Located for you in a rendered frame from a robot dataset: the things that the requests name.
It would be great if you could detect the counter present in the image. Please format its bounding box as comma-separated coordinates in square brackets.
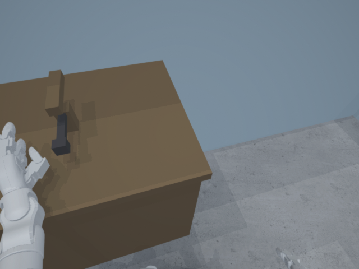
[0, 60, 212, 269]

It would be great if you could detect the tap lever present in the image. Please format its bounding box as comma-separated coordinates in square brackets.
[51, 113, 70, 156]

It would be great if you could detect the robot right hand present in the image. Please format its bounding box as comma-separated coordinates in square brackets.
[276, 247, 306, 269]

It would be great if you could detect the robot left hand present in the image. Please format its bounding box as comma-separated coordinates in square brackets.
[0, 122, 50, 196]

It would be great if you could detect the robot left forearm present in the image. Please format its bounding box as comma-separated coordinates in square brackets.
[0, 188, 45, 269]

